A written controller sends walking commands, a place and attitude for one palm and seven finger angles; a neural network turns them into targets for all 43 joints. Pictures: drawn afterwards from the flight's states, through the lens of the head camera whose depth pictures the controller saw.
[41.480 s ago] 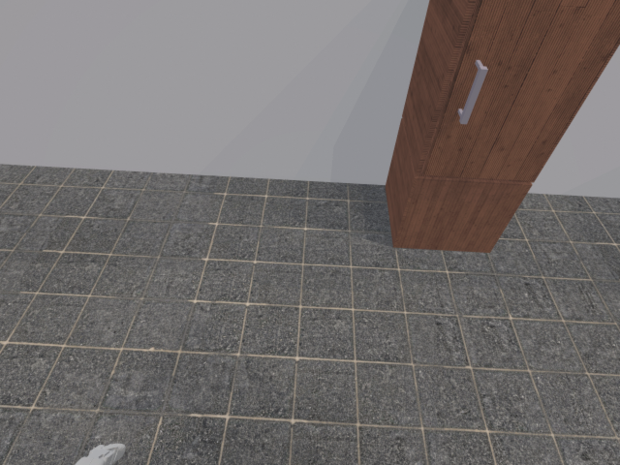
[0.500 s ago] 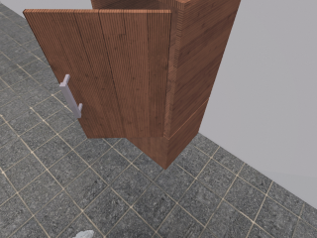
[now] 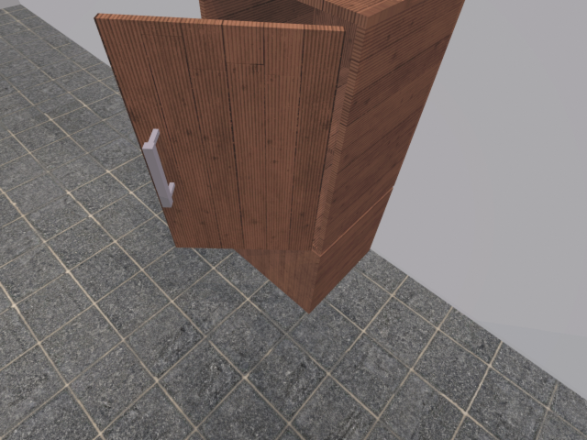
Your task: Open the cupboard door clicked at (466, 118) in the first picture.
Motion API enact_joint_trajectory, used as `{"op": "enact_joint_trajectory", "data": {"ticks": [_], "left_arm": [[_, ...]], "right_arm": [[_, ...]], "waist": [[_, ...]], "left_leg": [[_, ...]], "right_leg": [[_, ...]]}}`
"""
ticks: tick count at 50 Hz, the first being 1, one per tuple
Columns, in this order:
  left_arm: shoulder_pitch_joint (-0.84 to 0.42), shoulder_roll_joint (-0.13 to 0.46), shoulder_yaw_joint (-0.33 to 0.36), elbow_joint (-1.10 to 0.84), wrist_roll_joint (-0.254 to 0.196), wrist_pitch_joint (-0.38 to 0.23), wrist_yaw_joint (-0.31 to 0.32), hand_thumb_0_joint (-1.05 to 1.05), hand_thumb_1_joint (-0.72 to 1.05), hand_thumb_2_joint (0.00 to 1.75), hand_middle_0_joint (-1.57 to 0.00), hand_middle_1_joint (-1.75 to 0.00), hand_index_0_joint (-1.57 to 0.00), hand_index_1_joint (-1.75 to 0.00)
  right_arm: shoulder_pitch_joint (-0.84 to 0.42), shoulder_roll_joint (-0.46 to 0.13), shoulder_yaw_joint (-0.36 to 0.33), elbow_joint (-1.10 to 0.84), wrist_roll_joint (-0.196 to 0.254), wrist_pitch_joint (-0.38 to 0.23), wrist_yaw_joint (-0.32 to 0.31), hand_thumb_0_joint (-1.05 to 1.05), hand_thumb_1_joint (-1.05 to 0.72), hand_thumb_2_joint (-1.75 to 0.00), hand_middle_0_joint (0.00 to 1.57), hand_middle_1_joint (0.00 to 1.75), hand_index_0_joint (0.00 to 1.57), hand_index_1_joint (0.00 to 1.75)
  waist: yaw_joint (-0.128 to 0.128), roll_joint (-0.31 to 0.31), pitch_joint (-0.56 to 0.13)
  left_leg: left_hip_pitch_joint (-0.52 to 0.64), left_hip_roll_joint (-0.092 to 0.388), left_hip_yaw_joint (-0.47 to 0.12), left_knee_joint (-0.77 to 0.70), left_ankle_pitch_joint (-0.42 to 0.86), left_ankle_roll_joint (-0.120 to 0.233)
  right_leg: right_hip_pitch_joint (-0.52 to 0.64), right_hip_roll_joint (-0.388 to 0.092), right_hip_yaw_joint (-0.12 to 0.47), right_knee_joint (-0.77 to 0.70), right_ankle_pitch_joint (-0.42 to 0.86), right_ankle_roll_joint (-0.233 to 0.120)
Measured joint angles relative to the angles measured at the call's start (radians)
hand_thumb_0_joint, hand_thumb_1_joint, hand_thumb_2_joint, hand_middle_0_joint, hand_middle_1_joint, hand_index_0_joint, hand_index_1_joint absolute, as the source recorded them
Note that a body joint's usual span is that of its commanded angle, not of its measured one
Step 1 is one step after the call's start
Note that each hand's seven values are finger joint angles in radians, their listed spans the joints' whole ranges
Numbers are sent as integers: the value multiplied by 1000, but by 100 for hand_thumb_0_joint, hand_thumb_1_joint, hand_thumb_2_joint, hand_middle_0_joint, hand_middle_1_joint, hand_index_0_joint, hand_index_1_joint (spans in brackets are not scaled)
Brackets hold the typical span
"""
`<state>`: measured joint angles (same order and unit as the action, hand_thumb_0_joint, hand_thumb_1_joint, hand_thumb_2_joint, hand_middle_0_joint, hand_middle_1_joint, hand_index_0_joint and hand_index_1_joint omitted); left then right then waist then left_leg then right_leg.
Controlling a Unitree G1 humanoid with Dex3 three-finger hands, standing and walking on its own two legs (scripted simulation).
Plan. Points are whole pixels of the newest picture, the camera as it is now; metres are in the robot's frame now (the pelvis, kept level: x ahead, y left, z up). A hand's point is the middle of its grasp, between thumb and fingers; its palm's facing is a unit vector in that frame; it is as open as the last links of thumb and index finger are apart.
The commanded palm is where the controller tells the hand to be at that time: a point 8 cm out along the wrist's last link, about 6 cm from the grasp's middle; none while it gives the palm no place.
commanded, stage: come to a stop and stand still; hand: left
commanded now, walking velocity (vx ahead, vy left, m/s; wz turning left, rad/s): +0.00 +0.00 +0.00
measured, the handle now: (161, 170) +0.59 +0.30 -0.03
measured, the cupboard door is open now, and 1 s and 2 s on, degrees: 43 43 43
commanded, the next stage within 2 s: look again from close up in 0.90 s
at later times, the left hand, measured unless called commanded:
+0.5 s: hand out of the picture -0.01 +0.11 -0.18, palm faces +0.04 -0.98 -0.17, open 7.3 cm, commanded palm none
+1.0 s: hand out of the picture +0.01 +0.11 -0.18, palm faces +0.05 -0.99 -0.16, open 7.4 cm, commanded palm none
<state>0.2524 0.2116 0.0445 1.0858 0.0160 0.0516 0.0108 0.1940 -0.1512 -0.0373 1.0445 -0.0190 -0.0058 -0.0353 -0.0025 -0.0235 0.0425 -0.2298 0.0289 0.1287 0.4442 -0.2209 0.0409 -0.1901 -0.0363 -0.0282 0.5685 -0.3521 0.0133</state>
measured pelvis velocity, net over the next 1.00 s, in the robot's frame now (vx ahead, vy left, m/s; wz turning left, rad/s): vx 0.02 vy -0.05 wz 0.02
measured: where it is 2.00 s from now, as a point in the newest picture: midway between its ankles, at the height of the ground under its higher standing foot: outside the picture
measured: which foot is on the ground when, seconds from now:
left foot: down 0.00-1.00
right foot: up 0.00-0.00, down 0.02-1.00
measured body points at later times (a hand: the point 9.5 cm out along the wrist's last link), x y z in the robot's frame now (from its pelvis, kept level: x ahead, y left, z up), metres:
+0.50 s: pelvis +0.00 -0.05 +0.00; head +0.01 -0.05 +0.45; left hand -0.01 +0.17 -0.16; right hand -0.04 -0.26 -0.16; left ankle +0.01 +0.09 -0.74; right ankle -0.05 -0.14 -0.74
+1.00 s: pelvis +0.02 -0.05 +0.00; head +0.04 -0.04 +0.45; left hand +0.01 +0.16 -0.17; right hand +0.04 -0.28 -0.16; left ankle +0.01 +0.09 -0.74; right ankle -0.05 -0.14 -0.74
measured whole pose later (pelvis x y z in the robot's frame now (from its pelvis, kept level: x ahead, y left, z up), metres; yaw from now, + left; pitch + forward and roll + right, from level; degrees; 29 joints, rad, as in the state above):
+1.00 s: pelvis +0.02 -0.05 +0.00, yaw +1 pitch +0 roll +1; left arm 0.29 0.14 0.00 1.15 0.01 -0.01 0.04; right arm 0.23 -0.14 -0.02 1.16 -0.01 0.00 -0.04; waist 0.00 -0.03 0.03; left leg -0.16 0.07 0.10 0.40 -0.22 -0.04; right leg -0.05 0.01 -0.05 0.37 -0.32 -0.03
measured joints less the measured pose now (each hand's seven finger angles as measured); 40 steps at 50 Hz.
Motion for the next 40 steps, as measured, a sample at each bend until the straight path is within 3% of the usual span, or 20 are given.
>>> {"op": "enact_joint_trajectory", "data": {"ticks": [2, 7, 15, 31, 40], "left_arm": [[7, 5, -3, -3, 3, -14, 3, 1, 91, 90, -20, -30, -20, -30], [3, -33, -28, 22, -1, -34, 7, 1, 91, 90, -20, -30, -20, -30], [6, -49, -41, 44, -7, -50, 20, 2, 93, 90, -20, -30, -20, -30], [40, -85, -43, 63, -12, -60, 25, 1, 91, 90, -20, -30, -20, -30], [45, -90, -42, 64, -8, -65, 28, 1, 91, 90, -20, -30, -20, -30]], "right_arm": [[8, 1, -1, 11, 7, 6, 3, 0, -91, -90, 20, 30, 21, 30], [38, -16, -3, 58, 7, 19, 14, 0, -91, -90, 20, 30, 21, 30], [96, 8, 11, 121, 6, 20, 16, 0, -91, -90, 19, 30, 20, 30], [95, 38, 21, 136, 8, 11, 4, 0, -91, -90, 19, 30, 20, 30], [59, 24, 19, 123, 8, 5, -5, 1, -92, -90, 20, 30, 20, 30]], "waist": [[2, -21, -5], [-17, 13, -9], [-23, 4, -11], [-11, 3, 1], [0, -4, -8]], "left_leg": [[-17, -10, 13, 32, -12, -12], [0, 7, -8, 10, 8, -33], [34, 27, -24, -26, 28, -59], [45, 41, -38, -44, 25, -79], [59, 41, -36, -40, 6, -82]], "right_leg": [[38, -12, 18, -103, 43, -6], [53, 9, 1, -113, 40, -4], [90, 34, -15, -145, 53, -31], [111, 51, -27, -176, 51, -49], [128, 50, -25, -182, 38, -49]]}}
